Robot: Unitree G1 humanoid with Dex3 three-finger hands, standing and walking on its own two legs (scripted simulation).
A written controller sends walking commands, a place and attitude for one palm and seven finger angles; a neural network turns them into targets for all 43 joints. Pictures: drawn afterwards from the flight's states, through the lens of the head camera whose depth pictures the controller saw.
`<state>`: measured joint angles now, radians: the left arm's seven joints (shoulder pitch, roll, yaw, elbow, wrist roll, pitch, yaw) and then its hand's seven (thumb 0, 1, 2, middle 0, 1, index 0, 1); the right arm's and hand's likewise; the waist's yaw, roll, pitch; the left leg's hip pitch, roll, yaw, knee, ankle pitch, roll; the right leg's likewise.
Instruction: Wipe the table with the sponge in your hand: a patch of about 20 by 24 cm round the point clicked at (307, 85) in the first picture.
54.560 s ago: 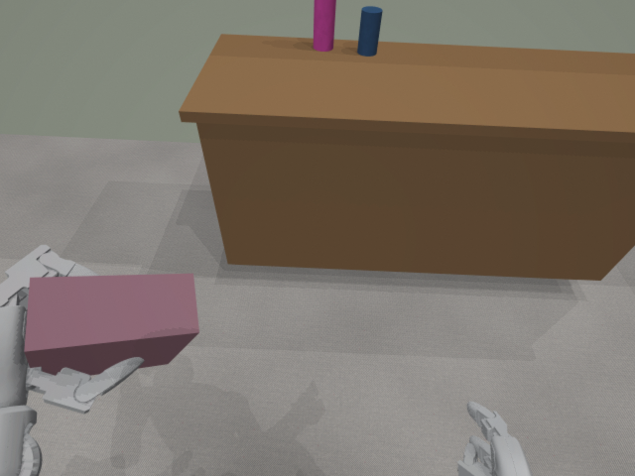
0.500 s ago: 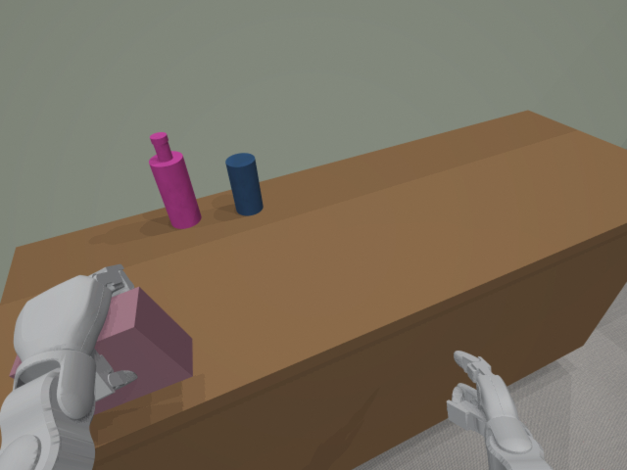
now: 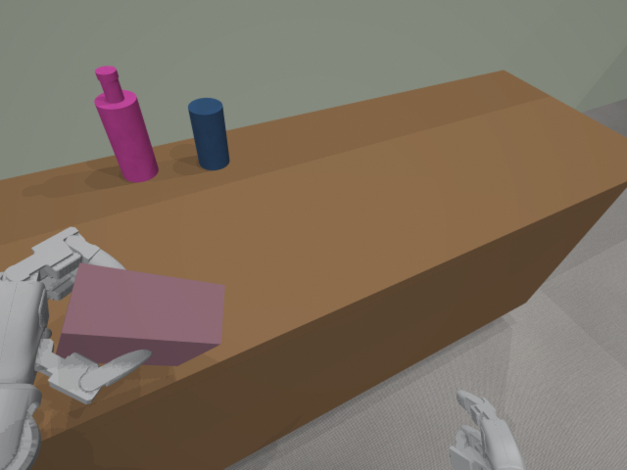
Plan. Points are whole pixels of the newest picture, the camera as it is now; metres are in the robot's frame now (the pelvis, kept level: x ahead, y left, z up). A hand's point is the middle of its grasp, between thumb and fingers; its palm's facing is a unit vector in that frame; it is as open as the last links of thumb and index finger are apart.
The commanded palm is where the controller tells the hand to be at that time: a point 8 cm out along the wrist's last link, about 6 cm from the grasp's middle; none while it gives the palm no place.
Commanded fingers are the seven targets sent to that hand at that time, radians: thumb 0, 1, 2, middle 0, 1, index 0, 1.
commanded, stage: step back with the hand held close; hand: left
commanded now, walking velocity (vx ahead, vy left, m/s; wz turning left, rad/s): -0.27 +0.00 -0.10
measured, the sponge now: (159, 326) +0.23 +0.18 +0.12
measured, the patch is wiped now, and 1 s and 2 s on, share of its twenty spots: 1.00 1.00 1.00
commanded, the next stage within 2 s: stop stepping back and stand still in 1.16 s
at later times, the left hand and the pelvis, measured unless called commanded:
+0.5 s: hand (35, 340) +0.18 +0.25 +0.18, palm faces +0.34 -0.85 -0.40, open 10.0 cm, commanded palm +0.12 +0.30 +0.20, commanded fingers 0.00 0.10 1.30 -1.20 -1.60 -1.20 -1.60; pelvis -0.04 +0.03 -0.01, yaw +0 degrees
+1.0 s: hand out of the picture +0.09 +0.26 +0.19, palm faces +0.34 -0.88 -0.33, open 10.0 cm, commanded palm +0.03 +0.31 +0.20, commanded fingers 0.00 0.10 1.30 -1.20 -1.60 -1.20 -1.60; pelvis -0.15 +0.03 -0.01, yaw -3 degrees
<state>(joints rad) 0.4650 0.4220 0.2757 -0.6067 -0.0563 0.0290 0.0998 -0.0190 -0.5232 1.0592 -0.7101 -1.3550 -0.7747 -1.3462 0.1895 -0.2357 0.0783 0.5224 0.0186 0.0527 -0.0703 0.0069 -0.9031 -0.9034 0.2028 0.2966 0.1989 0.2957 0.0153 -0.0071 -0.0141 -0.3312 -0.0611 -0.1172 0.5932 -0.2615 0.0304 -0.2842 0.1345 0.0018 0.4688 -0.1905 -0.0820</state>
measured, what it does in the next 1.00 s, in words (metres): walks backwards: right foot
